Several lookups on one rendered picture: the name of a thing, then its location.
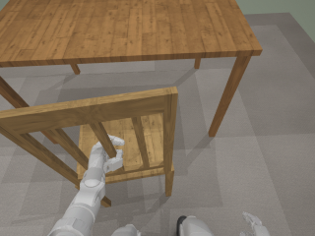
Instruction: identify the robot left hand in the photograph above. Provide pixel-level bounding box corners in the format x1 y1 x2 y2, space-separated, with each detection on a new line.
88 134 125 173

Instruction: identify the robot right shin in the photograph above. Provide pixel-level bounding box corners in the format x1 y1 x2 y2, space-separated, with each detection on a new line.
183 215 197 222

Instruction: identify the chair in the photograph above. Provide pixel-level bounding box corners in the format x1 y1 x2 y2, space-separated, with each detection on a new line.
0 87 178 207

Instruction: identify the left robot thigh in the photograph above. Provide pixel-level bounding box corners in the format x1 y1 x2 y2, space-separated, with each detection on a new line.
111 226 142 236

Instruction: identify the table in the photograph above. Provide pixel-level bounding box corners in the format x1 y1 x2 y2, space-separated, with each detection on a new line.
0 0 263 145

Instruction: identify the robot left forearm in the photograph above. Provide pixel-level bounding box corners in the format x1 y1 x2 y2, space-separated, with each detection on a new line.
47 167 106 236

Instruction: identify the robot right hand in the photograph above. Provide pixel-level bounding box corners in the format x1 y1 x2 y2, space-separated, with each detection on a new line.
239 211 271 236

